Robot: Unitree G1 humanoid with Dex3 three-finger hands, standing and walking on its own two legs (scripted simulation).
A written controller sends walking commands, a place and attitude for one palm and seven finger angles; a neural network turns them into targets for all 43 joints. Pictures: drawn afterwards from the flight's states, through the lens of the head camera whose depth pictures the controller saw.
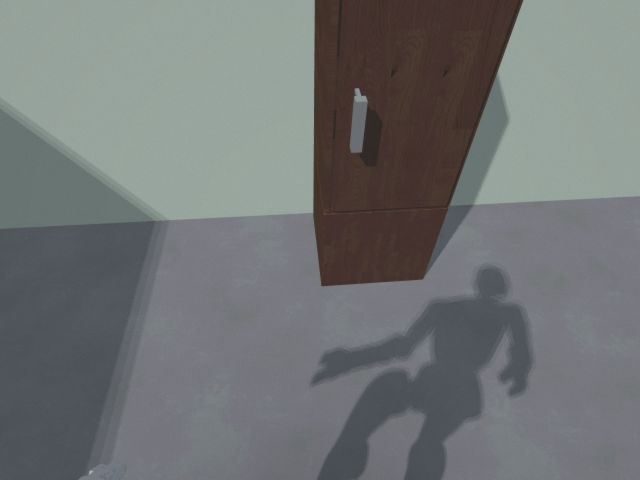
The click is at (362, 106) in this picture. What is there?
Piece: cupboard door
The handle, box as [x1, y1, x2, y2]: [350, 88, 367, 152]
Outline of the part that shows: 355,88 350,149 351,152 360,152 362,146 367,101 365,96 360,95 358,88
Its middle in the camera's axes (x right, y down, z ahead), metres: +0.08 -0.28 +0.93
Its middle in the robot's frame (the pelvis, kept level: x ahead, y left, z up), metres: +0.89 -0.04 -0.02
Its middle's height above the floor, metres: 0.75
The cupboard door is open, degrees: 0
